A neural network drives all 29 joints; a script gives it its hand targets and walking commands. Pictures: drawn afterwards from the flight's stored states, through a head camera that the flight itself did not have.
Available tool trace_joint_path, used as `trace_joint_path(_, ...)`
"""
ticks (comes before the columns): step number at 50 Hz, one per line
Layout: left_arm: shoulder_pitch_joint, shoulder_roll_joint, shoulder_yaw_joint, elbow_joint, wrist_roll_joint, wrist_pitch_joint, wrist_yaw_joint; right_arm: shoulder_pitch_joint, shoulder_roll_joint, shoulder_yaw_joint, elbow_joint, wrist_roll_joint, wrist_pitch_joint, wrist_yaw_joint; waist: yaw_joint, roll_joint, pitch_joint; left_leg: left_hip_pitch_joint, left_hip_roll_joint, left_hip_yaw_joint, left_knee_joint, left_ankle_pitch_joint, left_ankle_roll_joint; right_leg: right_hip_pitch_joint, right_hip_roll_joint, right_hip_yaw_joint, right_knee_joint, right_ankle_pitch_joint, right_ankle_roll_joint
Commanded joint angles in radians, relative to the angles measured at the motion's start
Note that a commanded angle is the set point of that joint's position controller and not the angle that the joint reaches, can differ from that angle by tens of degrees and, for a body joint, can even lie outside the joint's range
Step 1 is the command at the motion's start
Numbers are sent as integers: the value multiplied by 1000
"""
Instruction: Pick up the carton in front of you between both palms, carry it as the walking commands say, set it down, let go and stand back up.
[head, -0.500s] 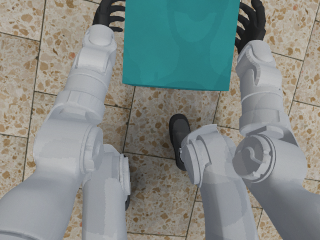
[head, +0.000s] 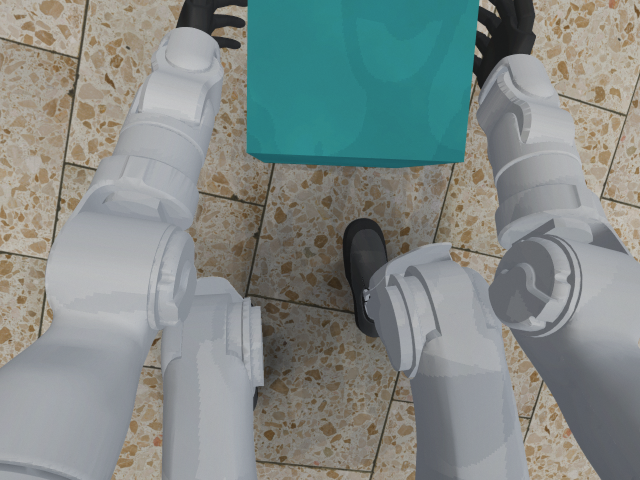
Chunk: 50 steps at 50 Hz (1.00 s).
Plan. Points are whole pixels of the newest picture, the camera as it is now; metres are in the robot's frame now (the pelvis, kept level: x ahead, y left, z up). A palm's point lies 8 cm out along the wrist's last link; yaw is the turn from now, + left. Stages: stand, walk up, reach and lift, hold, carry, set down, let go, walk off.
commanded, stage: set down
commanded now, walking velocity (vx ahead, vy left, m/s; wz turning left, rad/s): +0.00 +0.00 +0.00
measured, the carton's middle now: (344, 79) +0.51 -0.11 -0.24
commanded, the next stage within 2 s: let go in 1.88 s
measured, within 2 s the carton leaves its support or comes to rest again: rests again in 0.16 s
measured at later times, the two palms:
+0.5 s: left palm (210, 46) +0.55 +0.04 -0.19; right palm (501, 75) +0.48 -0.26 -0.16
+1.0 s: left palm (181, 8) +0.57 +0.06 -0.16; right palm (525, 83) +0.47 -0.29 -0.15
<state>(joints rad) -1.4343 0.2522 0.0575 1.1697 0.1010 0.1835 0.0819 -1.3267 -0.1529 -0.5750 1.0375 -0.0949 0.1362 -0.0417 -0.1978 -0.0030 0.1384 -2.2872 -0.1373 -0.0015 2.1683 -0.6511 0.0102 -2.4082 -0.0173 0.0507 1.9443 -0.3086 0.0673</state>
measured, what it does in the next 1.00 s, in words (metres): stands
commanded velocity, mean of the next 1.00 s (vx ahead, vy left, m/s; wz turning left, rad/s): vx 0.00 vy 0.00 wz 0.00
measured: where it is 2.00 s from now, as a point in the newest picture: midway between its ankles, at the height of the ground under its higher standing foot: (305, 337)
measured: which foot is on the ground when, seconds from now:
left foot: down 0.00-1.00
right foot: down 0.00-1.00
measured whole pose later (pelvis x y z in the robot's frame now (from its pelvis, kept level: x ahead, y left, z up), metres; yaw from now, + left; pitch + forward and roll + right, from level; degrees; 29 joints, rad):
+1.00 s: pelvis +0.00 -0.01 +0.00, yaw -2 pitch +41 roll -3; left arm -1.41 0.39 -0.15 0.99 -0.12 0.08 0.07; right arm -1.21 -0.27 -0.29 1.04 0.30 -0.05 -0.11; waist -0.16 -0.04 0.25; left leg -2.22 -0.10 -0.04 2.21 -0.70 -0.02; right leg -2.36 -0.01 0.00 1.97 -0.33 0.04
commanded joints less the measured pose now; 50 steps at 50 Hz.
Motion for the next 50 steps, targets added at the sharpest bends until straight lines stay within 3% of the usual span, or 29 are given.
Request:
trace_joint_path(1, -467, -670, -148, -181, -51, -90, -186, -234, 731, 170, 29, 29, -10, 166, 18, 227, -817, 217, 16, -42, -314, 158, 18, 668, 70, -100, 37, 126, -36)
trace_joint_path(5, -483, -663, -177, -223, -65, -105, -179, -233, 723, 178, 51, 56, -27, 166, 27, 229, -822, 219, 21, -48, -297, 221, 13, 673, 73, -91, 53, 180, -42)
trace_joint_path(13, -384, -596, -132, -140, -17, -101, -171, -276, 617, 185, 60, 83, -53, 160, 68, 202, -736, 206, 27, -69, -282, 239, 22, 609, 77, -84, 72, 160, -41)
trace_joint_path(24, -388, -439, -126, -103, -18, -110, -147, -253, 470, 163, 118, 113, -86, 127, 60, 177, -665, 204, 46, -83, -279, 183, 30, 584, 62, -79, 76, 104, -33)
trace_joint_path(27, -369, -237, -112, -120, -31, -125, -108, -151, 287, 115, 157, 120, -115, 83, 41, 171, -675, 219, 66, -75, -283, 175, 19, 618, 46, -83, 71, 115, -21)
trace_joint_path(29, -318, 91, -76, -127, -51, -144, -35, -13, -8, 55, 207, 121, -156, 12, 25, 163, -692, 240, 93, -67, -290, 167, -1, 661, 22, -84, 61, 128, -9)
trace_joint_path(32, -327, 194, -123, -75, -126, -136, 3, -12, -142, 97, 232, 195, -184, -51, 8, 181, -733, 245, 114, -75, -279, 144, -11, 722, 4, -74, 48, 146, -12)
trace_joint_path(36, -322, 152, -213, -51, -212, -139, -18, -91, -172, 175, 161, 295, -216, -52, 4, 244, -747, 286, 130, -91, -273, 169, -4, 673, -2, -78, 58, 151, -25)
trace_joint_path(40, -348, 107, -255, -160, -274, -145, -33, -106, -168, 243, 79, 351, -238, -48, -29, 215, -870, 345, 137, -85, -250, 298, -19, 738, -4, -93, 61, 296, -29)
trace_joint_path(42, -351, 118, -260, -238, -280, -143, -27, -71, -169, 266, 13, 378, -234, -52, -35, 231, -992, 434, 134, -68, -236, 345, -30, 804, 2, -100, 59, 348, -28)
trace_joint_path(46, -285, 199, -191, -309, -227, -122, -5, 33, -173, 275, -77, 414, -204, -71, -10, 270, -1208, 568, 110, -27, -248, 339, -36, 928, 20, -109, 27, 382, -26)
trace_joint_path(50, -214, 267, -92, -382, -134, -76, 4, 104, -192, 264, -222, 370, -148, -107, 5, 234, -1321, 602, 78, 14, -302, 241, -25, 1048, 34, -125, -56, 304, -27)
